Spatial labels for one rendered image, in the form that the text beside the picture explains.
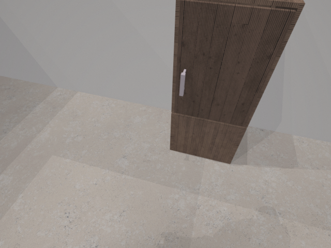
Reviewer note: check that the handle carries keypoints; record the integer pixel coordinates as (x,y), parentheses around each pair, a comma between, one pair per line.
(182,83)

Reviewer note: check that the cupboard door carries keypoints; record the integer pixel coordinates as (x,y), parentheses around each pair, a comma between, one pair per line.
(227,51)

